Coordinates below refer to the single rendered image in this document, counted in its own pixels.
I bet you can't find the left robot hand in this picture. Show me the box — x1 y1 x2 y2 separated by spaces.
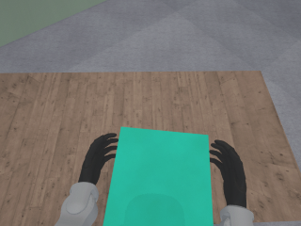
78 133 119 185

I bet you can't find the robot left forearm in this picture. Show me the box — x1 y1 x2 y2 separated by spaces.
55 182 99 226

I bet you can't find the pedestal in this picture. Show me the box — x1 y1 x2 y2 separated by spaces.
0 71 301 226

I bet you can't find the carton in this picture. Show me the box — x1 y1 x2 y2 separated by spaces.
103 126 214 226

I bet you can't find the robot right forearm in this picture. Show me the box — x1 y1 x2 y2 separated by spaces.
218 204 254 226

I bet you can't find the right robot hand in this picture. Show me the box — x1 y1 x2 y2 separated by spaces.
209 139 247 208

